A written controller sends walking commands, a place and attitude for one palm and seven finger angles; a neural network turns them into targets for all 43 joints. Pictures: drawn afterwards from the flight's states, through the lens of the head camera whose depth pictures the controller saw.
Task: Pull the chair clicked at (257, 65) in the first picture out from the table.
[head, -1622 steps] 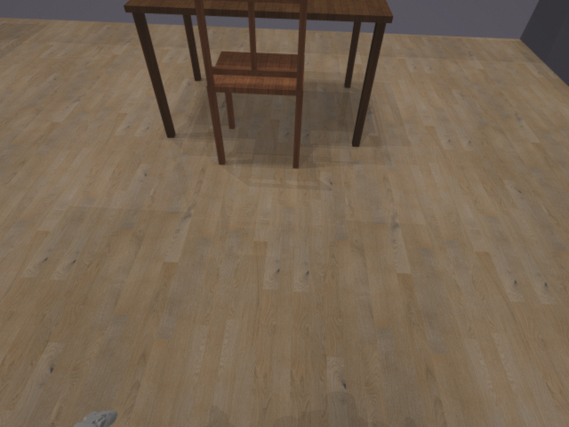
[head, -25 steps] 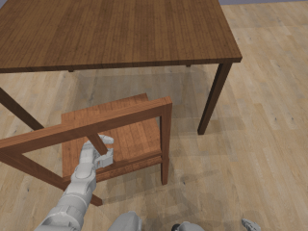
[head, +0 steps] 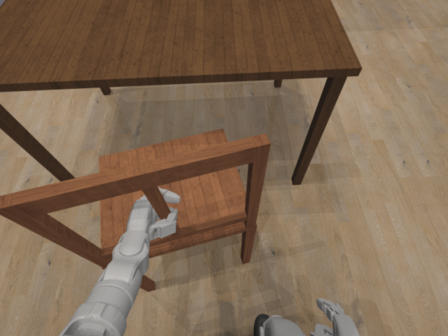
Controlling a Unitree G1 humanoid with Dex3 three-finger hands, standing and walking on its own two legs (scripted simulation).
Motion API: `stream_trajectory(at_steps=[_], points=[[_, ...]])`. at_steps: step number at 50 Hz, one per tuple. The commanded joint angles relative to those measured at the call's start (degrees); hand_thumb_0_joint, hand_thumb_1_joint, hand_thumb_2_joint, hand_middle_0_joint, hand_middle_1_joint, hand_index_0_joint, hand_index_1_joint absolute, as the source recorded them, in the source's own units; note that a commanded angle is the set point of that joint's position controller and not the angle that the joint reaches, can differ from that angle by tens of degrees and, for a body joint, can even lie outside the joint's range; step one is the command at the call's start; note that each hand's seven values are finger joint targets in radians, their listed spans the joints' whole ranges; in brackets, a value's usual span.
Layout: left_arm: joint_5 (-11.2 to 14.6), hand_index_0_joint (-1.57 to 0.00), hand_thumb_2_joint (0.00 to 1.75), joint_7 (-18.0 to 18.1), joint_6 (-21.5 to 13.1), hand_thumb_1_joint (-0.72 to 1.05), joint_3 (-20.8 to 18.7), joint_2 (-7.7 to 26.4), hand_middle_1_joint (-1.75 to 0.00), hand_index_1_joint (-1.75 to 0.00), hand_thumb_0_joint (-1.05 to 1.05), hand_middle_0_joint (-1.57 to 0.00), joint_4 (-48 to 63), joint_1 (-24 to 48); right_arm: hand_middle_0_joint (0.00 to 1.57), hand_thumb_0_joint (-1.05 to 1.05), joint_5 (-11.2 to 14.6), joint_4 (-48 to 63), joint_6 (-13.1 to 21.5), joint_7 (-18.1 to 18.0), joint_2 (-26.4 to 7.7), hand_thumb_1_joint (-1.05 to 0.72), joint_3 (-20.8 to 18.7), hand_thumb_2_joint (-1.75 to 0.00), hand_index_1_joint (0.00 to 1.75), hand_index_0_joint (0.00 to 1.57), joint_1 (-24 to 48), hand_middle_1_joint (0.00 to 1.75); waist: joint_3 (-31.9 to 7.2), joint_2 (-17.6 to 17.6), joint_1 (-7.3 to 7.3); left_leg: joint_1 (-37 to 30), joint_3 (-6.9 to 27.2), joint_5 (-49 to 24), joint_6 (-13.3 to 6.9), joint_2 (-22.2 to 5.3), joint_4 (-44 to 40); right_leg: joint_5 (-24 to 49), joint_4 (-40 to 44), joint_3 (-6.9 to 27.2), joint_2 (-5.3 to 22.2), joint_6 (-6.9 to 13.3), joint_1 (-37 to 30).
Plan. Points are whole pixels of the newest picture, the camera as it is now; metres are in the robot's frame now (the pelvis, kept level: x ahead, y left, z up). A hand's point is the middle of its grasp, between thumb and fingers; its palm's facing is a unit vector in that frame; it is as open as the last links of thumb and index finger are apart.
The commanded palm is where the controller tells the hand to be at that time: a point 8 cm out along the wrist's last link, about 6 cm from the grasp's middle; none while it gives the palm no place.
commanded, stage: step backward, pulling the chair out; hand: left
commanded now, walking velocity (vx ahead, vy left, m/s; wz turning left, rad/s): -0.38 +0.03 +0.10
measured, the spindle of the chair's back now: (164, 212) +0.35 +0.15 -0.08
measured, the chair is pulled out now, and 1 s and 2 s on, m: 0.20 0.29 0.43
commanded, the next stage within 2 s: none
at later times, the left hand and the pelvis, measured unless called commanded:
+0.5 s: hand (173, 240) +0.29 +0.11 -0.06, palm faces +0.06 -0.98 -0.16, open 5.4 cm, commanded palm +0.26 +0.16 -0.06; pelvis -0.05 -0.03 +0.01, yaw +1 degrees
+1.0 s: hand (171, 271) +0.23 +0.11 -0.06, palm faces -0.09 -0.98 -0.17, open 5.3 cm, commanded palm +0.21 +0.16 -0.06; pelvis -0.10 +0.01 +0.00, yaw +1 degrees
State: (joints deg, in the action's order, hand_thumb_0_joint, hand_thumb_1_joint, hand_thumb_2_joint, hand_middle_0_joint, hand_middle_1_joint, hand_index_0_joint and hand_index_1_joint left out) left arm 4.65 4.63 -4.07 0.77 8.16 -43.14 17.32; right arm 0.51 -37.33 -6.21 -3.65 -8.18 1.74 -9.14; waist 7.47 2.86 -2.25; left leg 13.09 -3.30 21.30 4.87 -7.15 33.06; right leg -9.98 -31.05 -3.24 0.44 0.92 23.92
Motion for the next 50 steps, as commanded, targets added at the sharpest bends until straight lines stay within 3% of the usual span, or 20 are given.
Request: stream_trajectory(at_steps=[1,3,6,8,10,12,16,19,20,22,23,25,28,35,38,39,41,43,46,50], points=[[-2.06,-0.50,0.90,0.25,-4.32,0.90,-3.07,9.35,-1.45,-1.45,0.00,-0.50,7.27,14.27,0.20,0.00,1.38,4.55,2.51,-2.61,-10.85,-0.90,-4.60,-0.90,0.30,0.20,0.36,0.30,-29.75,-14.04,1.50,7.61,2.53,8.67,-1.22,4.78,17.43,42.30,7.05,12.69,16.89,6.57,-21.80],[-2.25,-0.50,0.90,0.80,-3.49,0.90,-2.02,7.99,-1.45,-1.45,0.00,-0.50,4.57,13.33,0.20,0.00,1.46,3.61,3.20,-2.44,-10.58,-0.90,-4.12,-0.90,0.30,0.20,0.83,0.30,-27.92,-11.91,2.47,9.35,6.31,11.36,-1.93,4.50,20.64,30.41,8.39,13.22,19.39,7.97,-18.68],[-2.33,-0.50,0.90,1.33,-3.29,0.90,-1.90,6.06,-1.45,-1.45,0.00,-0.50,6.56,13.54,0.20,0.00,1.55,2.92,3.07,-2.80,-10.31,-0.90,-3.17,-0.90,0.30,0.20,1.15,0.30,-28.62,-12.77,1.47,5.27,4.80,4.21,-1.74,3.79,4.59,28.99,4.95,7.47,16.16,5.34,-20.14],[-1.32,-0.50,0.90,1.27,-2.99,0.90,-0.14,5.26,-1.45,-1.45,0.00,-0.50,8.22,12.61,0.20,0.00,1.58,2.54,2.62,-3.45,-11.47,-0.90,-3.54,-0.90,0.30,0.20,1.14,0.30,-28.77,-8.60,0.49,-2.68,3.36,-10.65,-2.61,1.76,-7.55,24.62,0.68,4.22,12.40,1.78,-17.03],[-0.99,-0.50,0.90,0.80,-3.28,0.90,2.02,3.16,-1.45,-1.45,0.00,-0.50,14.06,14.35,0.20,0.00,0.49,5.65,1.48,-3.10,-13.83,-0.90,-4.63,-0.90,0.30,0.20,2.06,0.30,-25.24,8.70,1.07,-2.69,16.44,-36.26,-8.77,-9.88,-10.15,6.81,-7.95,0.52,1.89,-2.67,-8.94],[-1.38,-0.50,0.90,0.16,-3.52,0.90,3.51,1.40,-1.45,-1.45,0.00,-0.50,17.56,15.43,0.20,0.00,-0.78,5.71,1.87,-1.66,-11.74,-0.90,-4.40,-0.90,0.30,0.20,2.41,0.30,-23.39,14.37,1.12,-7.61,15.01,-45.53,-9.96,-11.00,-11.06,-10.93,-11.93,1.01,0.49,-1.71,-3.29],[-1.78,-0.50,0.90,0.20,-2.94,0.90,2.66,1.71,-1.45,-1.45,0.00,-0.50,13.66,14.83,0.20,0.00,-0.93,3.62,3.27,0.45,-11.56,-0.90,-4.92,-0.90,0.30,0.20,-0.83,0.30,-23.08,14.16,0.69,-23.30,10.85,-71.65,-8.96,-10.07,-2.08,-9.77,-4.18,2.60,0.44,-0.50,1.86],[-2.82,-0.50,0.90,0.25,-3.78,0.90,1.16,4.30,-1.45,-1.45,0.00,-0.50,10.50,17.97,0.20,0.00,0.10,2.62,3.79,0.66,-12.09,-0.90,-5.40,-0.90,0.30,0.20,-3.04,0.30,-25.87,6.13,-0.35,-21.75,6.69,-65.60,-5.30,-6.61,4.78,15.29,9.12,2.33,0.98,0.21,-9.25],[-3.22,-0.50,0.90,0.26,-4.61,0.90,0.51,5.76,-1.45,-1.45,0.00,-0.50,10.60,20.38,0.20,0.00,0.58,3.26,3.43,0.32,-11.38,-0.90,-5.24,-0.90,0.30,0.20,-2.87,0.30,-27.56,1.64,-0.53,-11.90,3.61,-51.59,-3.40,-4.08,8.27,36.45,8.34,5.38,4.90,2.08,-19.57],[-1.82,-0.50,0.90,0.81,-5.08,0.90,-3.00,9.80,-1.45,-1.45,0.00,-0.50,6.58,19.58,0.20,0.00,2.06,4.54,3.47,-1.54,-11.65,-0.90,-5.24,-0.90,0.30,0.20,-0.21,0.30,-28.35,-11.31,1.47,9.99,3.05,5.14,-0.62,4.98,18.12,74.09,3.95,14.76,18.64,6.82,-35.02],[-1.53,-0.50,0.90,0.93,-3.91,0.90,-3.41,10.43,-1.45,-1.45,0.00,-0.50,3.18,14.76,0.20,0.00,2.12,4.66,4.22,-1.67,-12.50,-0.90,-5.33,-0.90,0.30,0.20,0.85,0.30,-28.36,-11.99,3.36,12.76,6.94,12.55,-1.40,5.53,23.19,75.28,2.29,15.52,21.85,6.64,-33.81],[-2.37,-0.50,0.90,1.10,-4.60,0.90,-3.82,9.80,-1.45,-1.45,0.00,-0.50,4.73,16.17,0.20,0.00,1.86,4.03,5.04,-1.56,-10.91,-0.90,-4.04,-0.90,0.30,0.20,2.99,0.30,-27.48,-6.29,3.60,14.48,9.94,10.20,-1.17,4.30,23.71,62.60,1.29,14.74,22.71,8.58,-31.08],[-2.56,-0.50,0.90,2.06,-4.82,0.90,-5.00,10.31,-1.45,-1.45,0.00,-0.50,5.43,14.22,0.20,0.00,1.71,3.36,4.30,-1.99,-10.55,-0.90,-3.19,-0.90,0.30,0.20,4.51,0.30,-28.51,-4.44,3.53,14.19,8.01,8.11,-0.14,5.47,20.05,61.14,0.82,13.22,22.04,9.61,-33.54],[-1.85,-0.50,0.90,1.93,-2.94,0.90,-2.00,6.52,-1.45,-1.45,0.00,-0.50,8.61,12.35,0.20,0.00,1.89,5.26,2.56,-2.97,-10.70,-0.90,-3.53,-0.90,0.30,0.20,4.16,0.30,-27.94,-12.88,2.80,9.39,5.03,2.73,-0.36,6.06,8.77,56.03,0.46,9.52,19.20,7.16,-31.00],[-1.93,-0.50,0.90,1.50,-2.57,0.90,0.36,4.97,-1.45,-1.45,0.00,-0.50,10.95,13.49,0.20,0.00,1.64,5.26,1.57,-3.70,-11.23,-0.90,-3.96,-0.90,0.30,0.20,3.60,0.30,-28.22,-12.50,1.65,0.63,2.02,-9.62,-0.73,3.94,-3.13,47.70,-1.12,5.48,15.27,3.91,-26.79],[-1.83,-0.50,0.90,1.37,-2.60,0.90,1.28,4.55,-1.45,-1.45,0.00,-0.50,12.11,14.13,0.20,0.00,1.51,5.17,1.20,-3.78,-12.07,-0.90,-4.53,-0.90,0.30,0.20,2.68,0.30,-28.45,-10.70,1.11,-4.96,1.90,-22.07,-1.54,1.43,-6.72,41.27,-2.05,3.49,12.87,1.74,-22.68],[-1.68,-0.50,0.90,0.73,-3.02,0.90,4.12,1.32,-1.45,-1.45,0.00,-0.50,15.65,16.23,0.20,0.00,1.06,6.86,0.83,-2.89,-13.80,-0.90,-5.66,-0.90,0.30,0.20,2.34,0.30,-27.26,2.60,0.84,-13.22,10.43,-51.96,-6.75,-8.84,-6.83,12.06,-5.75,1.11,3.64,-2.40,-10.07],[-2.67,-0.50,0.90,0.06,-3.78,0.90,6.21,-1.44,-1.45,-1.45,0.00,-0.50,13.77,16.34,0.20,0.00,0.71,6.70,1.50,-0.75,-13.02,-0.90,-5.89,-0.90,0.30,0.20,0.04,0.30,-24.29,6.83,-0.10,-17.54,11.47,-57.49,-9.69,-11.99,-7.64,-12.07,-9.54,1.30,-0.16,-1.96,-1.17],[-3.47,-0.50,0.90,-0.75,-4.33,0.90,5.77,-0.56,-1.45,-1.45,0.00,-0.50,14.92,17.67,0.20,0.00,-1.28,5.45,3.12,0.43,-10.84,-0.90,-5.35,-0.90,0.30,0.20,0.19,0.30,-23.78,18.85,0.46,-21.92,7.52,-70.07,-9.95,-10.79,-4.14,-12.49,-10.85,1.64,0.48,-1.05,1.70],[-3.86,-0.50,0.90,-0.84,-4.16,0.90,4.18,1.10,-1.45,-1.45,0.00,-0.50,11.34,18.12,0.20,0.00,0.04,5.06,3.49,0.79,-11.00,-0.90,-5.31,-0.90,0.30,0.20,-0.36,0.30,-23.24,8.75,-0.09,-17.23,4.03,-57.27,-5.82,-7.67,1.50,6.54,5.08,1.09,0.22,-0.65,-10.55]])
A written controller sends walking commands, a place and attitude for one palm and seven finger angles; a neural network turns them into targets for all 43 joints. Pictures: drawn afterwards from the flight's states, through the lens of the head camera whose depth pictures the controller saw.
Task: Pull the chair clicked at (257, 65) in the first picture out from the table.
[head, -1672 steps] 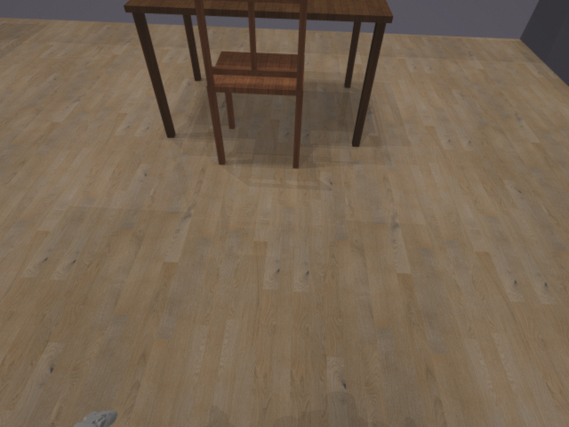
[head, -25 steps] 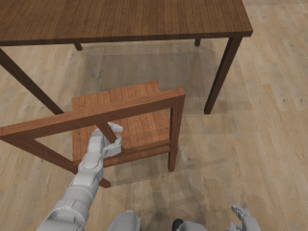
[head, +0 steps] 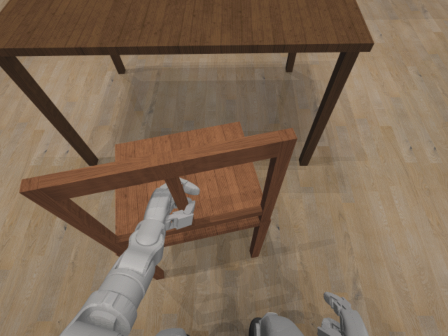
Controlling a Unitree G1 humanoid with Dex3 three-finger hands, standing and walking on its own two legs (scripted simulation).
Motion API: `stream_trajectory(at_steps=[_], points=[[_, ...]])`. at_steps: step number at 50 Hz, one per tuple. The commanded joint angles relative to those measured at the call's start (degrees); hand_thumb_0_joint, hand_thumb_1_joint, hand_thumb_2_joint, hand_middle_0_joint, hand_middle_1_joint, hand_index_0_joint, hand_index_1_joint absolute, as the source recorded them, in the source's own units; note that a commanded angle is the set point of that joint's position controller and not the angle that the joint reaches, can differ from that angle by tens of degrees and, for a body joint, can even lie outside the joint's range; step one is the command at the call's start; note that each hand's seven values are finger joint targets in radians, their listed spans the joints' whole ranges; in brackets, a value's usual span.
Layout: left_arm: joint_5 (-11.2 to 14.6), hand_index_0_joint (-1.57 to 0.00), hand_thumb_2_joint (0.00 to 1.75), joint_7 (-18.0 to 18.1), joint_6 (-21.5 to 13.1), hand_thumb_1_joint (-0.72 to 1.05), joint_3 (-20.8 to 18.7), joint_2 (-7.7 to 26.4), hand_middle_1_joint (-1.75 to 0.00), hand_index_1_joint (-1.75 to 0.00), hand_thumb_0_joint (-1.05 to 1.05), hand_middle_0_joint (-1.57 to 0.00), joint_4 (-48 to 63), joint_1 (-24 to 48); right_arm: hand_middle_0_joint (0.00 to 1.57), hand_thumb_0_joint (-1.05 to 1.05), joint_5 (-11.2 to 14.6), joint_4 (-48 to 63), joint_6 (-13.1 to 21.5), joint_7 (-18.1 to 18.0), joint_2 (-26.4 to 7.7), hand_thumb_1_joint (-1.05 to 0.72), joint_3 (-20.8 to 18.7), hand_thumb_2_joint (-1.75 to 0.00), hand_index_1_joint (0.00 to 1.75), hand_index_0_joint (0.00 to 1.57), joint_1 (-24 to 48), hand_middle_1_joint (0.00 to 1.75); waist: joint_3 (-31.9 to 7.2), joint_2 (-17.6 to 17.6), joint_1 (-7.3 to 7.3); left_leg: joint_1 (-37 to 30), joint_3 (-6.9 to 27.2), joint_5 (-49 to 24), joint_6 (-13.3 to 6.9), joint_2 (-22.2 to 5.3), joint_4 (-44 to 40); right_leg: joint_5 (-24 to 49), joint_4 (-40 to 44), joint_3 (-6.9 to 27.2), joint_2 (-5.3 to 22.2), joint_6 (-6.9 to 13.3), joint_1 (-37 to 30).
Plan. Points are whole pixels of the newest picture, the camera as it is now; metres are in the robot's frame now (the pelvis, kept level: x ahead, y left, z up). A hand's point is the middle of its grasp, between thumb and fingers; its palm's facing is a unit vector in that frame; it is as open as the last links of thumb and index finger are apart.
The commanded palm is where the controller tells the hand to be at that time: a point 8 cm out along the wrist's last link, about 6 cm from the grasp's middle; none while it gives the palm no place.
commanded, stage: step backward, pulling the chair out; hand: left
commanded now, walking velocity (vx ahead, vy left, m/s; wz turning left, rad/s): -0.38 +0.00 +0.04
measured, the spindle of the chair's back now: (182, 203) +0.37 +0.11 -0.08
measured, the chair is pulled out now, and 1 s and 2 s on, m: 0.29 0.43 0.56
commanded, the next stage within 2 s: stop walking, hand still on the chair in 1.40 s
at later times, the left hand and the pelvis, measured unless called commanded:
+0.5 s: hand (180, 252) +0.26 +0.10 -0.06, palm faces -0.13 -0.98 -0.14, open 5.4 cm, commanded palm +0.24 +0.15 -0.06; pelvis -0.08 +0.02 +0.00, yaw +2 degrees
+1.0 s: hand (172, 292) +0.19 +0.11 -0.05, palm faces -0.12 -0.98 -0.15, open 5.4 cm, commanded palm +0.16 +0.15 -0.06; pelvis -0.15 +0.03 +0.00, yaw +3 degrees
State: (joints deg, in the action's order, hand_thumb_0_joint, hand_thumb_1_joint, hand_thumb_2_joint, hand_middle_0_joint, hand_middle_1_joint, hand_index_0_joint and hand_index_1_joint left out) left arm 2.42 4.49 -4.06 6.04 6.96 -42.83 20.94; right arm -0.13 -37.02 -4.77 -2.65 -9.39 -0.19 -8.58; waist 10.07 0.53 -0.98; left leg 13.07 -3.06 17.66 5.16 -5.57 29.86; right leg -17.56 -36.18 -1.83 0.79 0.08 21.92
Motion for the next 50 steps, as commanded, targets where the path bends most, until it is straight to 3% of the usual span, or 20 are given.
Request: stream_trajectory(at_steps=[1,2,3,5,8,12,17,20,23,27,28,29,30,31,35,43,45,47,48,50], points=[[-1.81,-0.50,0.90,-0.61,-4.40,0.90,-2.00,3.99,-1.45,-1.45,0.00,-0.50,11.02,15.25,0.20,0.00,1.17,5.15,1.72,-0.58,-9.14,-0.90,-3.13,-0.90,0.30,0.20,-0.90,0.30,-26.24,4.91,-1.54,-9.43,1.28,-41.55,-4.05,-6.48,7.86,31.84,12.89,1.67,2.78,1.16,-16.28],[-1.48,-0.50,0.90,-0.49,-5.16,0.90,-3.31,6.70,-1.45,-1.45,0.00,-0.50,10.96,16.45,0.20,0.00,1.71,5.50,1.34,-1.50,-7.78,-0.90,-2.94,-0.90,0.30,0.20,-0.51,0.30,-26.67,-6.67,-1.70,2.11,-1.93,-12.31,-1.17,-0.69,15.46,52.85,13.44,9.99,11.79,4.96,-24.36],[0.41,-0.50,0.90,-0.29,-4.81,0.90,-5.42,8.39,-1.45,-1.45,0.00,-0.50,7.03,12.08,0.20,0.00,2.96,5.71,2.21,-2.28,-8.68,-0.90,-3.06,-0.90,0.30,0.20,1.46,0.30,-28.49,-15.73,0.70,6.09,2.73,13.11,-0.94,3.77,26.57,61.45,12.79,15.72,19.26,9.37,-22.65],[0.18,-0.50,0.90,-0.14,-4.91,0.90,-5.48,6.88,-1.45,-1.45,0.00,-0.50,5.58,12.08,0.20,0.00,2.60,4.97,3.77,-2.10,-8.61,-0.90,-2.40,-0.90,0.30,0.20,2.97,0.30,-27.24,-12.69,1.73,9.34,9.89,15.37,-1.74,3.13,34.29,53.44,11.11,12.71,21.13,9.03,-18.15],[-0.30,-0.50,0.90,0.69,-5.76,0.90,-6.11,6.36,-1.45,-1.45,0.00,-0.50,5.78,9.99,0.20,0.00,2.21,3.22,3.77,-2.00,-7.40,-0.90,-0.90,-0.90,0.30,0.20,3.28,0.30,-29.45,-4.62,1.33,9.65,8.18,12.05,-0.38,3.52,27.01,51.73,10.02,10.56,19.63,10.28,-21.84],[0.18,-0.50,0.90,1.34,-5.09,0.90,-5.73,5.27,-1.45,-1.45,0.00,-0.50,7.33,7.47,0.20,0.00,2.59,3.93,2.53,-2.63,-8.08,-0.90,-1.27,-0.90,0.30,0.20,1.92,0.30,-31.67,-10.32,1.33,7.65,5.62,11.21,-0.52,4.73,17.27,49.53,10.71,10.31,18.83,9.66,-24.49],[0.47,-0.50,0.90,0.90,-4.17,0.90,-2.45,3.18,-1.45,-1.45,0.00,-0.50,10.93,7.66,0.20,0.00,2.45,4.40,0.68,-3.40,-9.72,-0.90,-2.15,-0.90,0.30,0.20,0.24,0.30,-31.77,-8.40,-0.54,-2.69,1.62,-5.60,-1.54,1.10,-4.72,39.41,7.78,5.18,13.87,4.98,-20.94],[0.14,-0.50,0.90,0.10,-4.13,0.90,1.43,-0.39,-1.45,-1.45,0.00,-0.50,15.20,10.00,0.20,0.00,1.55,7.05,-0.09,-2.53,-12.29,-0.90,-3.67,-0.90,0.30,0.20,0.12,0.30,-27.15,11.40,-1.17,-8.82,13.69,-39.06,-9.00,-14.11,-7.75,9.52,-3.60,-0.16,1.61,-0.95,-5.79],[-1.00,-0.50,0.90,-1.05,-4.99,0.90,1.89,-0.89,-1.45,-1.45,0.00,-0.50,17.71,13.47,0.20,0.00,-0.68,6.06,1.85,-0.83,-9.62,-0.90,-3.38,-0.90,0.30,0.20,0.89,0.30,-24.28,21.38,-0.81,-13.92,12.49,-53.35,-11.08,-15.32,-5.70,-7.71,-12.52,0.45,0.49,-0.38,3.44],[-1.93,-0.50,0.90,-1.06,-5.59,0.90,0.40,-0.31,-1.45,-1.45,0.00,-0.50,9.34,15.20,0.20,0.00,0.89,3.74,3.06,0.18,-10.64,-0.90,-4.13,-0.90,0.30,0.20,-3.46,0.30,-24.59,11.42,-1.50,-23.40,6.37,-62.52,-6.10,-10.72,6.94,7.76,14.59,-0.30,-0.04,1.75,-3.88],[-2.55,-0.50,0.90,-1.20,-5.91,0.90,-0.42,1.37,-1.45,-1.45,0.00,-0.50,7.94,16.36,0.20,0.00,1.23,3.09,3.24,-0.09,-10.70,-0.90,-3.96,-0.90,0.30,0.20,-4.30,0.30,-25.20,6.11,-1.70,-18.28,5.01,-56.76,-4.57,-8.85,10.66,22.64,19.00,-0.35,0.48,2.51,-11.78],[-2.49,-0.50,0.90,-1.55,-6.62,0.90,-0.17,2.18,-1.45,-1.45,0.00,-0.50,8.41,18.47,0.20,0.00,1.81,3.33,3.07,-0.49,-9.70,-0.90,-3.67,-0.90,0.30,0.20,-4.47,0.30,-26.18,-2.16,-1.80,-5.55,2.19,-34.19,-3.04,-5.00,15.83,46.63,17.52,4.25,6.00,4.98,-24.99],[-1.58,-0.50,0.90,-1.49,-7.31,0.90,-1.89,4.52,-1.45,-1.45,0.00,-0.50,7.43,19.47,0.20,0.00,2.11,4.35,3.24,-1.44,-8.62,-0.90,-3.03,-0.90,0.30,0.20,-2.01,0.30,-26.31,-10.97,-1.09,5.92,1.79,2.88,-1.26,0.85,21.84,66.77,13.16,13.09,15.64,10.00,-29.86],[-0.72,-0.50,0.90,-1.33,-7.13,0.90,-3.73,6.24,-1.45,-1.45,0.00,-0.50,5.05,17.11,0.20,0.00,2.59,4.45,4.15,-1.94,-9.44,-0.90,-3.03,-0.90,0.30,0.20,-0.74,0.30,-25.76,-14.25,0.71,9.36,7.06,15.40,-1.74,3.05,28.69,66.72,12.69,13.75,20.77,11.83,-25.85],[-0.83,-0.50,0.90,-0.37,-7.52,0.90,-5.65,6.01,-1.45,-1.45,0.00,-0.50,3.00,12.44,0.20,0.00,2.21,3.09,4.16,-1.89,-7.54,-0.90,-1.13,-0.90,0.30,0.20,1.13,0.30,-28.04,-4.29,1.27,10.04,7.80,11.74,-1.21,2.73,23.45,57.73,9.38,9.89,19.68,11.16,-26.11],[0.43,-0.50,0.90,0.61,-5.44,0.90,-4.08,4.80,-1.45,-1.45,0.00,-0.50,7.43,7.64,0.20,0.00,3.04,5.30,2.51,-3.20,-9.11,-0.90,-1.34,-0.90,0.30,0.20,0.54,0.30,-28.27,-10.49,0.29,0.63,3.80,-0.70,-1.65,1.91,2.11,45.16,8.18,6.94,16.48,7.29,-21.20],[0.41,-0.50,0.90,0.40,-5.29,0.90,-1.83,3.44,-1.45,-1.45,0.00,-0.50,11.99,9.42,0.20,0.00,2.37,6.00,2.15,-3.35,-10.15,-0.90,-2.00,-0.90,0.30,0.20,0.61,0.30,-28.40,-4.35,-0.55,-6.95,4.13,-20.97,-3.30,-3.31,-7.02,33.61,3.62,2.67,11.53,2.72,-15.22],[-0.08,-0.50,0.90,0.09,-5.29,0.90,0.11,0.44,-1.45,-1.45,0.00,-0.50,14.77,10.73,0.20,0.00,1.48,7.53,1.55,-2.24,-11.62,-0.90,-3.13,-0.90,0.30,0.20,0.34,0.30,-25.78,11.71,-0.61,-7.00,15.28,-42.32,-10.31,-15.98,-7.69,5.18,-7.12,0.74,2.55,-0.57,-6.41],[-0.69,-0.50,0.90,-0.12,-5.74,0.90,1.54,-0.87,-1.45,-1.45,0.00,-0.50,12.77,10.25,0.20,0.00,1.70,7.41,1.20,-0.96,-11.47,-0.90,-3.16,-0.90,0.30,0.20,-1.22,0.30,-24.24,11.05,-1.08,-8.63,14.39,-44.00,-11.98,-17.28,-8.69,-7.61,-10.15,0.73,0.85,-0.57,-2.23],[-1.64,-0.50,0.90,-1.07,-5.61,0.90,2.49,-1.82,-1.45,-1.45,0.00,-0.50,17.27,12.70,0.20,0.00,-0.11,7.11,2.37,-0.64,-9.53,-0.90,-2.73,-0.90,0.30,0.20,0.88,0.30,-23.14,20.99,0.16,-9.70,11.33,-52.04,-12.20,-16.50,-4.61,-9.44,-12.08,0.67,2.08,-0.04,-0.29]])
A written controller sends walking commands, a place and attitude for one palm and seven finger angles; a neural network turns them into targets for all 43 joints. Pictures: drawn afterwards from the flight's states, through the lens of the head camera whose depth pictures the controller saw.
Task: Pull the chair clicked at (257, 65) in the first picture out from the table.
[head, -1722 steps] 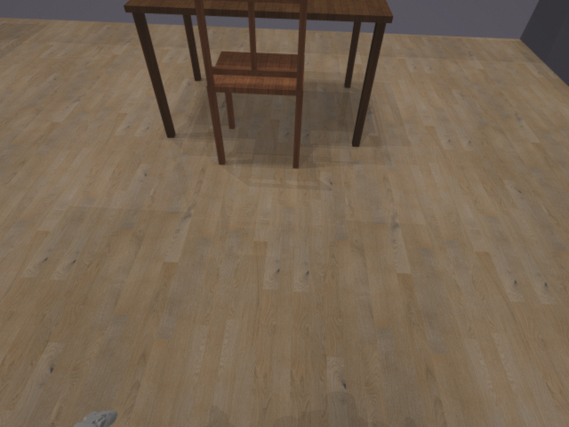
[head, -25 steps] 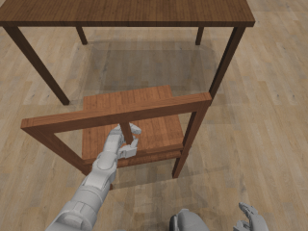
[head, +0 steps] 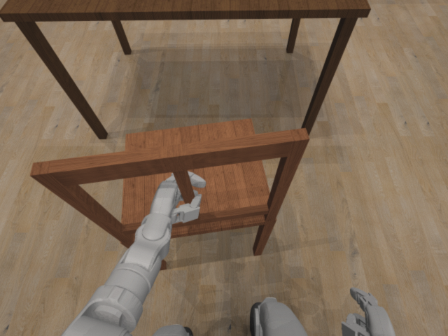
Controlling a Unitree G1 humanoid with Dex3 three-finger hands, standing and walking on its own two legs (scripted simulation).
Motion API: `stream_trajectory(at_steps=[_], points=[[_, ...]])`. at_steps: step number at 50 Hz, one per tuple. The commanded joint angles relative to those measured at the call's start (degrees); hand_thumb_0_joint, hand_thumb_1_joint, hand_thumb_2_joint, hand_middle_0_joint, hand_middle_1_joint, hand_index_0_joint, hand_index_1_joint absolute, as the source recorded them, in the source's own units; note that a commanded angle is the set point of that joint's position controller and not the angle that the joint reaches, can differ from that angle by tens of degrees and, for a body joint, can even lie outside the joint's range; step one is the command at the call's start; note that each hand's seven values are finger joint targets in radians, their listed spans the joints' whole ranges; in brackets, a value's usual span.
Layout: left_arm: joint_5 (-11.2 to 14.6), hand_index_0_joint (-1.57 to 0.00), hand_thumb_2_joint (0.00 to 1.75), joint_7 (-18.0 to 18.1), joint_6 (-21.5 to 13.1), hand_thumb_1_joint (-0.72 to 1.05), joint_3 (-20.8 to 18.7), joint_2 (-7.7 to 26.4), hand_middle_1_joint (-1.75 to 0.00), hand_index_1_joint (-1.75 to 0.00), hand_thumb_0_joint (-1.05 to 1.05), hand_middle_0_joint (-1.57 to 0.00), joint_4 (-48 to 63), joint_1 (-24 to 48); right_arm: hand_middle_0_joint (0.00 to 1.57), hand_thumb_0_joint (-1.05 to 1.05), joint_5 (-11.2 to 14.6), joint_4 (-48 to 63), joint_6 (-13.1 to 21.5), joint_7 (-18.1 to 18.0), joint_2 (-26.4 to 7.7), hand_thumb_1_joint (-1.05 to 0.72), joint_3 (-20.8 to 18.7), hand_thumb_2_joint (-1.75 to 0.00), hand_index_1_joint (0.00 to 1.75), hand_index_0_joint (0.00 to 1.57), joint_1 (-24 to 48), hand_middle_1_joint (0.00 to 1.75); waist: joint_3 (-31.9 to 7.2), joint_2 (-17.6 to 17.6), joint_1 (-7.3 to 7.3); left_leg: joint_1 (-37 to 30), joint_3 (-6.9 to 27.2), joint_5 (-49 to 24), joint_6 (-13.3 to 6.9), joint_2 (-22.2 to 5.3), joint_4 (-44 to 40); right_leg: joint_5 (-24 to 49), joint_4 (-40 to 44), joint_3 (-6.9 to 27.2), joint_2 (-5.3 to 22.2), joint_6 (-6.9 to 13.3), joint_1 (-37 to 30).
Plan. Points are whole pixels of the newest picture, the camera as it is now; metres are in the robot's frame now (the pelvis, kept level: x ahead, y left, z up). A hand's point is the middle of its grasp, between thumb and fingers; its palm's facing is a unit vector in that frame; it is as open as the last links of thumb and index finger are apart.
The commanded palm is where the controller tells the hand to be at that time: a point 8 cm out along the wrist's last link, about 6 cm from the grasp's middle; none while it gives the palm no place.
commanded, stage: step backward, pulling the chair out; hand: left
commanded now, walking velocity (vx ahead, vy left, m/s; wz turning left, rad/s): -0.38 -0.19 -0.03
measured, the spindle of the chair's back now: (188, 196) +0.38 +0.08 -0.08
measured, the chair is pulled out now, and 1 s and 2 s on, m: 0.43 0.56 0.56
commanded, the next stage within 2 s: stop walking, hand still on the chair in 0.40 s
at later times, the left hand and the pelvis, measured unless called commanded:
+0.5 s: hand (194, 250) +0.26 +0.06 -0.05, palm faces -0.14 -0.98 -0.14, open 5.3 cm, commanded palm +0.25 +0.11 -0.04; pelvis -0.08 +0.00 +0.00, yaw +1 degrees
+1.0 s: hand (187, 271) +0.22 +0.07 -0.05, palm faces -0.18 -0.97 -0.16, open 5.6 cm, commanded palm +0.22 +0.12 -0.04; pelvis -0.07 +0.01 +0.01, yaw -3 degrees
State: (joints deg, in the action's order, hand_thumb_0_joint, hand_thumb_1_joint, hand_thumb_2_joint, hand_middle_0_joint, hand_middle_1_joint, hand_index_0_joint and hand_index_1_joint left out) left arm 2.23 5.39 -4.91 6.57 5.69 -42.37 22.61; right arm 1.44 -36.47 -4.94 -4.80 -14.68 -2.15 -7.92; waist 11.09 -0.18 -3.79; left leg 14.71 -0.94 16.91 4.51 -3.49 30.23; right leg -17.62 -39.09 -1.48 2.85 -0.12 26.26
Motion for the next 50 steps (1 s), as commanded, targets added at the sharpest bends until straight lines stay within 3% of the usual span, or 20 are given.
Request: stream_trajectory(at_steps=[1,5,6,7,8,10,13,17,22,23,25,26,28,29,32,34,36,41,47,50], points=[[-1.45,-0.50,0.90,-2.01,-5.22,0.90,0.66,0.37,-1.45,-1.45,0.00,-0.50,16.57,11.57,0.20,0.00,-1.64,5.71,2.91,2.14,-4.36,-0.90,-1.03,-0.90,0.30,0.20,-1.44,0.30,-24.50,22.83,2.79,-14.22,7.90,-55.90,-10.97,-17.53,-2.29,-7.02,-5.43,0.98,0.33,0.70,-5.18],[-2.44,-0.50,0.90,-2.49,-6.21,0.90,-1.26,2.60,-1.45,-1.45,0.00,-0.50,11.63,11.98,0.20,0.00,-0.13,4.77,3.70,2.25,-5.22,-0.90,-1.65,-0.90,0.30,0.20,-3.89,0.30,-26.68,8.28,1.63,-16.35,4.77,-48.84,-5.44,-13.11,7.26,15.98,19.97,-0.22,-0.27,1.86,-18.05],[-2.63,-0.50,0.90,-2.62,-6.61,0.90,-1.72,4.25,-1.45,-1.45,0.00,-0.50,11.54,13.11,0.20,0.00,0.52,4.77,3.57,1.85,-4.05,-0.90,-1.20,-0.90,0.30,0.20,-4.31,0.30,-28.73,-0.55,1.38,-9.05,0.63,-33.72,-3.26,-8.91,12.91,36.58,20.91,3.13,4.19,3.46,-27.72],[-2.01,-0.50,0.90,-2.52,-6.85,0.90,-2.71,6.14,-1.45,-1.45,0.00,-0.50,10.57,14.22,0.20,0.00,0.95,5.33,3.71,0.99,-2.77,-0.90,-0.61,-0.90,0.30,0.20,-2.73,0.30,-28.65,-10.21,1.36,1.95,-1.01,-0.40,-1.25,-3.08,18.47,57.64,16.66,10.84,12.37,8.02,-33.32],[-0.48,-0.50,0.90,-2.26,-5.55,0.90,-4.14,7.76,-1.45,-1.45,0.00,-0.50,6.03,9.30,0.20,0.00,1.88,4.99,4.04,0.53,-4.71,-0.90,-1.18,-0.90,0.30,0.20,-3.48,0.30,-29.80,-15.69,2.87,4.83,3.26,14.05,-1.52,0.65,26.86,65.21,14.59,12.67,16.63,9.98,-31.78],[0.05,-0.50,0.90,-2.45,-5.39,0.90,-5.65,8.18,-1.45,-1.45,0.00,-0.50,5.74,10.19,0.20,0.00,1.25,5.42,4.49,0.61,-4.19,-0.90,-0.52,-0.90,0.30,0.20,-0.89,0.30,-28.29,-8.20,3.83,6.90,6.87,13.13,-1.25,-0.62,30.89,54.80,13.34,10.65,18.24,10.00,-27.25],[0.30,-0.50,0.90,-1.33,-5.10,0.90,-7.42,9.39,-1.45,-1.45,0.00,-0.50,4.42,8.03,0.20,0.00,1.19,4.35,3.83,0.60,-3.22,-0.90,1.22,-0.90,0.30,0.20,-0.30,0.30,-28.24,-2.10,3.80,5.87,4.59,11.44,-1.03,0.41,23.53,52.50,12.53,8.82,16.98,9.95,-27.58],[1.29,-0.50,0.90,-0.78,-4.29,0.90,-6.76,7.75,-1.45,-1.45,0.00,-0.50,4.12,6.97,0.20,0.00,1.67,5.76,3.46,-0.34,-3.50,-0.90,1.02,-0.90,0.30,0.20,-1.19,0.30,-30.44,-10.21,4.21,4.51,2.14,11.50,-1.17,1.57,15.10,51.84,12.80,9.70,16.93,8.99,-30.30],[1.53,-0.50,0.90,-1.12,-3.30,0.90,-3.70,5.36,-1.45,-1.45,0.00,-0.50,6.29,7.51,0.20,0.00,1.50,5.56,2.47,-1.39,-4.26,-0.90,0.64,-0.90,0.30,0.20,-2.91,0.30,-29.88,-6.86,3.05,-5.51,-1.15,-2.52,-2.24,-1.66,-4.99,32.07,11.76,7.33,13.33,5.44,-23.62],[1.76,-0.50,0.90,-1.05,-2.91,0.90,-3.10,5.67,-1.45,-1.45,0.00,-0.50,5.99,7.11,0.20,0.00,1.66,5.28,2.22,-1.62,-4.94,-0.90,0.09,-0.90,0.30,0.20,-3.14,0.30,-28.18,-4.37,2.61,-9.71,-1.51,-9.08,-2.80,-3.62,-8.95,26.46,10.31,6.01,10.97,3.73,-19.88],[1.57,-0.50,0.90,-1.47,-2.80,0.90,-1.28,2.79,-1.45,-1.45,0.00,-0.50,8.70,9.01,0.20,0.00,0.99,6.80,2.04,-1.06,-7.18,-0.90,-1.04,-0.90,0.30,0.20,-2.21,0.30,-26.35,8.48,3.53,-9.28,7.10,-21.13,-7.28,-13.84,-10.64,12.25,4.37,1.51,2.89,-0.39,-13.47],[1.45,-0.50,0.90,-1.70,-3.71,0.90,-1.30,3.99,-1.45,-1.45,0.00,-0.50,18.01,20.92,0.20,0.00,1.24,6.70,1.96,-0.40,-6.39,-0.90,-0.82,-0.90,0.30,0.20,-2.12,0.30,-26.30,11.89,3.42,-7.95,7.16,-22.48,-8.93,-16.19,-10.17,5.01,1.37,0.78,1.11,-0.87,-13.52],[0.50,-0.50,0.90,-1.83,-3.27,0.90,-0.33,2.56,-1.45,-1.45,0.00,-0.50,16.34,21.59,0.20,0.00,0.03,6.36,2.69,-0.54,-4.08,-0.90,0.01,-0.90,0.30,0.20,-0.26,0.30,-21.95,21.45,2.85,-3.87,6.24,-20.35,-10.54,-15.36,-10.15,-3.47,-0.90,-1.39,0.92,-0.41,-13.04],[0.19,-0.50,0.90,-1.73,-2.28,0.90,-1.30,2.43,-1.45,-1.45,0.00,-0.50,13.18,17.92,0.20,0.00,0.34,6.26,2.76,-0.10,-4.65,-0.90,-0.39,-0.90,0.30,0.20,-1.85,0.30,-20.87,18.57,3.33,-3.33,4.68,-18.43,-10.47,-14.46,-8.54,-2.52,1.14,-1.56,0.37,-0.17,-15.01],[0.03,-0.50,0.90,-2.34,-1.38,0.90,-1.51,2.74,-1.45,-1.45,0.00,-0.50,8.15,14.27,0.20,0.00,1.24,6.13,3.02,0.23,-5.52,-0.90,-0.82,-0.90,0.30,0.20,-5.00,0.30,-22.35,-1.55,2.61,-3.62,-0.29,-7.05,-6.18,-6.96,-0.44,9.69,14.83,1.43,1.96,0.29,-22.03],[0.50,-0.50,0.90,-2.09,-0.89,0.90,-2.56,4.64,-1.45,-1.45,0.00,-0.50,4.93,12.05,0.20,0.00,1.62,5.35,3.18,-0.36,-4.69,-0.90,-0.32,-0.90,0.30,0.20,-4.60,0.30,-23.71,-11.51,2.28,-3.53,-2.77,8.56,-4.71,-1.04,1.30,-0.86,21.21,8.59,8.15,2.77,-18.39],[0.68,-0.50,0.90,-1.35,-0.34,0.90,-4.13,6.21,-1.45,-1.45,0.00,-0.50,2.27,11.09,0.20,0.00,1.13,3.87,3.19,-1.17,-4.06,-0.90,0.47,-0.90,0.30,0.20,-3.97,0.30,-20.44,-11.57,2.84,-7.22,-3.34,10.66,-4.91,0.76,2.98,-21.55,28.53,10.27,9.35,1.99,-8.13],[0.25,-0.50,0.90,-0.88,-1.93,0.90,-3.92,5.15,-1.45,-1.45,0.00,-0.50,1.07,10.08,0.20,0.00,0.06,1.81,5.06,-1.42,-4.07,-0.90,1.54,-0.90,0.30,0.20,-4.37,0.30,-20.24,-0.13,3.35,-6.03,1.47,3.27,-6.45,-2.60,-9.27,-7.81,20.02,5.02,4.35,-0.14,-14.75],[0.29,-0.50,0.90,-1.34,-2.63,0.90,-3.21,4.13,-1.45,-1.45,0.00,-0.50,-0.72,8.59,0.20,0.00,0.62,2.26,5.88,-1.54,-3.86,-0.90,1.01,-0.90,0.30,0.20,-4.80,0.30,-19.49,-5.41,3.45,-5.25,0.62,-3.49,-5.57,-2.70,-8.29,3.12,18.90,5.47,5.20,1.06,-17.91],[0.50,-0.50,0.90,-1.50,-2.64,0.90,-2.12,3.30,-1.45,-1.45,0.00,-0.50,-1.27,7.12,0.20,0.00,0.56,1.96,6.10,-1.78,-4.14,-0.90,0.93,-0.90,0.30,0.20,-5.36,0.30,-20.44,-3.00,3.41,-6.02,0.64,-8.17,-5.30,-2.85,-8.32,11.38,16.75,4.90,5.34,1.62,-19.73]])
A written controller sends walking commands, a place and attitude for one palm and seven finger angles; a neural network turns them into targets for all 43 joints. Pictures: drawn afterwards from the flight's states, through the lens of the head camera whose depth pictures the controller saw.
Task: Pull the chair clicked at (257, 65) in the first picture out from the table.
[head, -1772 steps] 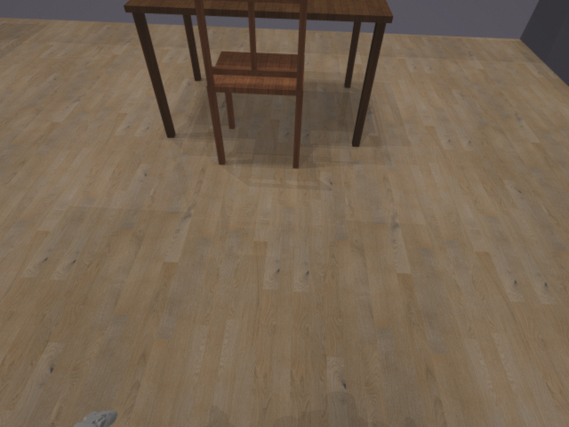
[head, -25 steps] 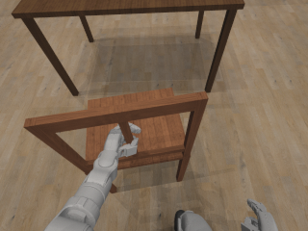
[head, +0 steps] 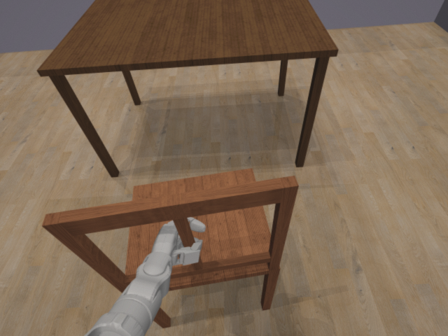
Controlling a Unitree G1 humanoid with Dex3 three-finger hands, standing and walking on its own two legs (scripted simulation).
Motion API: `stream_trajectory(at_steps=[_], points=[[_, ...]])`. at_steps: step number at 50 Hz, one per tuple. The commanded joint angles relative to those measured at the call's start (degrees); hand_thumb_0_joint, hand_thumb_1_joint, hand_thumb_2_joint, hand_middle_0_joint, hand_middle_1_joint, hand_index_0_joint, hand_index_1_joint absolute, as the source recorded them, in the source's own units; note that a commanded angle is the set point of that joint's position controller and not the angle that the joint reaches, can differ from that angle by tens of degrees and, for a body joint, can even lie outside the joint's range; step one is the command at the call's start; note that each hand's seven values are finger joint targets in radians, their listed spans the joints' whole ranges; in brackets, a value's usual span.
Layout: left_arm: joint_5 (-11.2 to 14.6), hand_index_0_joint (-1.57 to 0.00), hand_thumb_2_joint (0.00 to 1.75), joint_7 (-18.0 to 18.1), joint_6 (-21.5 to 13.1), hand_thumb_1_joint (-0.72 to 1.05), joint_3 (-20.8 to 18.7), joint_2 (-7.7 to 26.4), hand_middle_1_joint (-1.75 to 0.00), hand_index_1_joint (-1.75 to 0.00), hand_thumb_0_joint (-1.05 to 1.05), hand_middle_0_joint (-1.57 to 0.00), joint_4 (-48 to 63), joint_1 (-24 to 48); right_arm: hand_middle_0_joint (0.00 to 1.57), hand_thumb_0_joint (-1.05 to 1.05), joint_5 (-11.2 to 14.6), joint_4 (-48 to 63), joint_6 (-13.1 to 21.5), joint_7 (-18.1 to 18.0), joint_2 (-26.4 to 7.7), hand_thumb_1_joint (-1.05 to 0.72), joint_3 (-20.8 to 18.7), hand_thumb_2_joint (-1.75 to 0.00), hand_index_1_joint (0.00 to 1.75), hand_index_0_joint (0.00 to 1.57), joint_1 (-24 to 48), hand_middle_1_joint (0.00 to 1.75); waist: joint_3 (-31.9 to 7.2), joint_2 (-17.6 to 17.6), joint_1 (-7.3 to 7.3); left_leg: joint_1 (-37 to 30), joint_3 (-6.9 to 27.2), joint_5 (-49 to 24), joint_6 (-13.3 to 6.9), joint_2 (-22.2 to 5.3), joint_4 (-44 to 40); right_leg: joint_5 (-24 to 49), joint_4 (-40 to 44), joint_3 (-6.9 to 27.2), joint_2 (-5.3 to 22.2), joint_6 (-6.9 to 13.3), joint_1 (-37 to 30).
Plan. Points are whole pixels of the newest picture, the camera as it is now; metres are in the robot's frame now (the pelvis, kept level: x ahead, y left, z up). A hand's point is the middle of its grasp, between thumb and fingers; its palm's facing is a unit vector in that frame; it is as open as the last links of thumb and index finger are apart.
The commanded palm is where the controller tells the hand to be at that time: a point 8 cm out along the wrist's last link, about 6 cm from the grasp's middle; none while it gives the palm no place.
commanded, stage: stop walking, hand still on the chair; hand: left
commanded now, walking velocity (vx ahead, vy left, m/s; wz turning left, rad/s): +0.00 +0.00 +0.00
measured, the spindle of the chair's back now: (189, 244) +0.32 +0.10 -0.09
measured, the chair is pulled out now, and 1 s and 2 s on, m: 0.56 0.56 0.56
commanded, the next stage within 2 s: open the thumb and straighten the fingers in 0.44 s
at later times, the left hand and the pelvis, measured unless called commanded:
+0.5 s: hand (193, 249) +0.30 +0.08 -0.06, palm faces -0.18 -0.97 -0.14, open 5.7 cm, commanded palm +0.29 +0.13 -0.05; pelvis +0.01 +0.02 +0.00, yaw +1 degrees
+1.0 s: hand (184, 242) +0.31 +0.10 -0.05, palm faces -0.16 -0.98 -0.13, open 13.5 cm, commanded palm +0.30 +0.15 -0.03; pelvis -0.01 +0.01 -0.02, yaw +1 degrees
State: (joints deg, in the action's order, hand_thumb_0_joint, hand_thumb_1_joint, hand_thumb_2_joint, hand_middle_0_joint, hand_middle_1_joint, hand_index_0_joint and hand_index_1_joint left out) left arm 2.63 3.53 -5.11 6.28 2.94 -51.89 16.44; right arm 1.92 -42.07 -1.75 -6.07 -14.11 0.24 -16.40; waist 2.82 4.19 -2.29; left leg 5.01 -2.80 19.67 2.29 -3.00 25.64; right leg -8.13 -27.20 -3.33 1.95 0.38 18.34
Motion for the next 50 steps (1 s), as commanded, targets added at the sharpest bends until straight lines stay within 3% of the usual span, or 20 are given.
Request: stream_trajectory(at_steps=[1,7,8,11,12,14,17,19,26,27,28,29,30,34,38,39,41,43,45,50], points=[[0.24,-0.50,0.90,0.22,-2.45,0.90,-1.40,5.48,-1.45,-1.45,0.00,-0.50,8.54,13.50,0.20,0.00,0.19,7.67,2.90,-0.60,-4.66,-0.90,-1.51,-0.90,0.30,0.20,3.50,0.30,-12.36,-7.79,1.80,3.47,2.55,-12.36,-2.94,-3.53,-3.47,4.35,4.12,6.63,6.31,1.36,-11.98],[0.31,-0.50,0.90,-0.13,-2.72,0.90,0.20,3.81,-1.45,-1.45,0.00,-0.50,9.59,13.40,0.20,0.00,0.04,7.97,2.37,-0.92,-4.91,-0.90,-1.71,-0.90,0.30,0.20,3.87,0.30,-12.63,-6.89,1.54,2.29,3.14,-18.90,-2.65,-4.48,-3.37,12.48,0.50,5.19,6.00,1.67,-11.95],[0.26,-0.50,0.90,-0.01,-2.68,0.90,0.16,4.62,-1.45,-1.45,0.00,-0.50,9.58,12.96,0.20,0.00,0.03,7.41,2.34,-1.05,-5.33,-0.90,-1.94,-0.90,0.30,0.20,3.48,0.30,-12.21,-4.57,1.29,2.07,3.13,-20.03,-2.63,-4.37,-3.65,13.72,0.34,5.10,5.96,1.70,-11.88],[0.18,-0.50,0.90,-0.02,-2.83,0.90,0.43,3.74,-1.45,-1.45,0.00,-0.50,10.67,13.02,0.20,0.00,-0.07,8.27,1.81,-0.89,-4.97,-0.90,-1.88,-0.90,0.30,0.20,4.01,0.30,-13.15,-6.88,1.54,1.92,3.20,-20.47,-2.56,-4.49,-2.95,15.00,-0.37,5.21,6.14,1.87,-12.44],[0.21,-0.50,0.90,-0.11,-2.81,0.90,1.01,2.98,-1.45,-1.45,0.00,-0.50,10.70,12.87,0.20,0.00,-0.06,8.50,1.64,-0.92,-4.69,-0.90,-1.78,-0.90,0.30,0.20,4.28,0.30,-13.11,-7.90,1.45,2.00,3.13,-19.39,-2.55,-4.37,-3.07,14.19,-0.12,5.19,6.25,1.80,-12.37],[0.12,-0.50,0.90,0.07,-2.74,0.90,0.99,3.44,-1.45,-1.45,0.00,-0.50,10.59,12.15,0.20,0.00,-0.18,8.02,1.39,-0.93,-5.08,-0.90,-1.86,-0.90,0.30,0.20,3.74,0.30,-12.26,-5.15,1.52,1.96,3.03,-19.78,-2.57,-4.32,-3.62,14.12,-0.35,5.06,6.09,1.83,-11.82],[0.06,-0.50,0.90,0.12,-2.89,0.90,1.28,2.88,-1.45,-1.45,0.00,-0.50,11.28,12.45,0.20,0.00,-0.14,8.80,0.89,-0.90,-4.74,-0.90,-1.69,-0.90,0.30,0.20,4.74,0.30,-12.71,-7.51,1.62,2.27,3.31,-18.85,-2.62,-4.26,-3.38,13.01,-0.20,5.14,6.24,1.87,-12.12],[0.05,-0.50,0.90,0.23,-2.84,0.90,1.47,3.01,-1.45,-1.45,0.00,-0.50,11.78,12.00,0.20,0.00,-0.21,8.43,0.75,-0.92,-4.88,-0.90,-1.72,-0.90,0.30,0.20,4.21,0.30,-12.69,-5.76,1.51,1.81,3.26,-20.02,-2.71,-4.26,-3.74,13.77,-0.60,4.79,6.11,1.81,-12.11],[0.04,-0.50,0.90,0.33,-3.17,0.90,1.91,2.55,-1.45,-1.45,0.00,-0.50,12.40,12.33,0.20,0.00,-0.18,8.86,0.02,-0.93,-4.49,-0.90,-1.47,-0.90,0.30,0.20,5.07,0.30,-12.69,-7.15,1.60,2.38,3.43,-18.55,-2.81,-4.09,-3.49,12.34,-0.25,4.67,6.54,1.89,-12.29],[-0.20,-0.50,0.90,0.83,-4.08,0.90,-1.80,7.19,-1.45,-1.45,0.00,-0.50,21.01,13.52,0.20,0.00,-0.31,9.98,0.09,-0.83,-4.62,-0.90,-1.80,-0.90,0.30,0.20,5.72,0.30,-13.72,-6.90,2.17,1.78,3.73,-18.76,-2.94,-4.15,-3.20,13.24,0.04,5.43,6.82,1.95,-13.39],[-0.21,-0.50,0.84,0.27,-0.13,0.78,2.96,3.17,-1.45,-1.45,0.00,-0.50,11.17,6.24,0.20,0.00,1.21,7.99,0.67,1.28,-7.49,-0.90,-3.23,-0.90,0.30,0.20,4.10,0.30,-12.69,-10.26,-2.56,9.56,0.29,-17.72,-3.25,-0.41,-2.55,12.43,-1.90,-0.35,2.90,1.18,-9.95],[0.86,-0.50,0.78,0.10,-0.07,0.66,0.31,3.91,-1.45,-1.45,0.00,-0.50,16.29,11.58,0.20,0.00,1.23,8.03,1.61,2.39,-7.07,-0.90,-3.19,-0.90,0.30,0.20,2.67,0.30,-11.79,-18.46,-2.07,13.79,0.06,-16.94,-4.36,0.11,-0.02,14.91,-1.63,-0.30,2.37,0.72,-10.11],[0.11,-0.50,0.73,-0.22,-0.40,0.54,-0.67,5.63,-1.45,-1.45,0.00,-0.50,23.76,14.60,0.20,0.00,0.58,9.28,2.73,2.70,-7.27,-0.90,-4.10,-0.90,0.30,0.20,2.63,0.30,-19.35,-17.74,-2.41,13.89,-0.42,-17.72,-4.61,0.77,0.85,18.01,-2.35,1.04,2.21,0.86,-13.82],[-0.31,-0.50,0.49,-0.70,1.59,0.05,-0.39,5.42,-1.45,-1.45,0.00,-0.50,27.80,10.35,0.20,0.00,0.43,9.77,5.45,4.51,-6.37,-0.90,-3.85,-0.90,0.30,0.20,2.55,0.30,-19.29,-4.76,-1.72,15.31,-0.50,-15.72,-3.45,2.17,2.02,14.18,-4.44,0.53,1.89,1.02,-9.55],[-0.97,-0.47,0.26,-1.83,5.62,-0.43,0.63,4.31,-1.38,-1.38,0.00,-0.47,26.93,6.18,0.20,0.00,0.68,11.06,6.24,5.59,-6.80,-0.90,-4.01,-0.90,0.30,0.20,2.60,0.30,-19.03,-1.98,-1.49,17.49,-0.35,-14.46,-3.02,2.24,3.55,10.37,-5.77,-0.21,1.10,1.30,-5.51],[-0.54,-0.45,0.20,-1.34,5.87,-0.55,-5.37,12.03,-1.30,-1.30,0.00,-0.45,32.29,13.68,0.20,0.00,0.85,11.16,6.12,5.22,-7.75,-0.90,-4.07,-0.90,0.30,0.20,2.05,0.30,-21.76,-3.83,-1.98,17.89,-0.01,-12.38,-3.39,2.35,3.47,9.27,-5.80,0.42,1.11,0.88,-7.03],[0.09,-0.40,0.20,-1.74,7.49,-0.55,-4.97,10.27,-1.16,-1.16,0.00,-0.40,31.62,11.31,0.20,0.00,1.06,12.42,6.38,4.80,-7.45,-0.90,-4.05,-0.90,0.30,0.20,3.07,0.30,-21.18,-7.45,-1.79,20.14,-0.23,-9.82,-3.69,2.52,3.34,6.87,-5.98,0.65,0.86,0.44,-8.04],[0.71,-0.35,0.20,-2.26,8.78,-0.55,-4.96,9.79,-1.01,-1.01,0.00,-0.35,29.95,9.06,0.20,0.00,1.22,12.68,6.36,4.57,-7.96,-0.90,-3.89,-0.90,0.30,0.20,3.53,0.30,-19.26,-7.79,-1.70,21.65,-0.03,-7.55,-3.52,2.37,3.45,3.47,-6.06,0.37,0.65,0.51,-5.75],[1.23,-0.30,0.20,-3.05,9.51,-0.55,-1.48,5.40,-0.87,-0.87,0.00,-0.30,30.67,10.36,0.20,0.00,1.31,13.15,6.66,4.68,-7.56,-0.90,-3.78,-0.90,0.30,0.20,3.49,0.30,-18.39,-6.05,-2.27,21.44,-0.10,-6.48,-3.33,2.49,4.23,1.58,-6.49,0.15,0.56,0.44,-3.14],[1.59,-0.18,0.20,-3.98,10.31,-0.55,-2.53,6.96,-0.51,-0.51,0.00,-0.18,32.16,12.38,0.20,0.00,1.35,13.96,7.59,4.20,-8.11,-0.90,-3.82,-0.90,0.30,0.20,2.70,0.30,-19.49,-7.94,-2.65,22.90,0.53,-4.94,-3.27,2.59,5.69,-0.82,-7.73,0.10,0.28,0.20,-1.74]])
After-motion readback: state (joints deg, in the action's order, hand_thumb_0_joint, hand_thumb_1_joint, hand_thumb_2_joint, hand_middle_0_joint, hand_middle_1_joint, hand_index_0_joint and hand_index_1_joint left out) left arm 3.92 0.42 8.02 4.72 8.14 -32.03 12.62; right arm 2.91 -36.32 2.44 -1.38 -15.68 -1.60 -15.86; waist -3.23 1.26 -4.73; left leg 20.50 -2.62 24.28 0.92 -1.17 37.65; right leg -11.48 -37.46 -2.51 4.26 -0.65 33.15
